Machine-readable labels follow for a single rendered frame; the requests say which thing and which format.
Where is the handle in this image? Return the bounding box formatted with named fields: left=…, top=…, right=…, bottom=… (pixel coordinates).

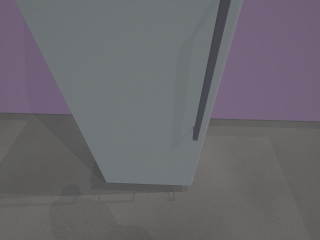
left=192, top=0, right=231, bottom=141

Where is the fridge door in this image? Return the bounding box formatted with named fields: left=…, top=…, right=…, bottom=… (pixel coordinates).
left=15, top=0, right=241, bottom=186

